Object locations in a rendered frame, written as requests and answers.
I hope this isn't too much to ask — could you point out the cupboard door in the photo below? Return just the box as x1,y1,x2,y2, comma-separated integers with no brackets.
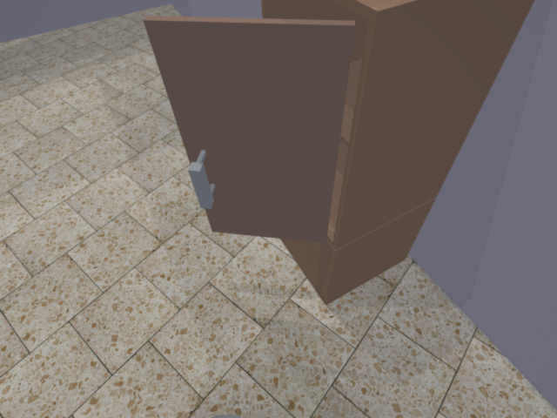
143,16,355,243

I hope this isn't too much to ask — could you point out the handle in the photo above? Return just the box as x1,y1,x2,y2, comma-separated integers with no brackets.
188,150,215,209

